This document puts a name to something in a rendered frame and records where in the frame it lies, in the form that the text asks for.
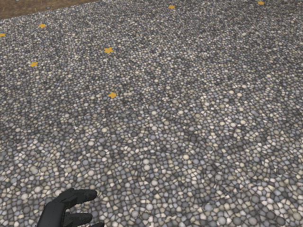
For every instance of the left robot hand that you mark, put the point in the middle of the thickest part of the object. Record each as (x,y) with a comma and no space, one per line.
(54,214)

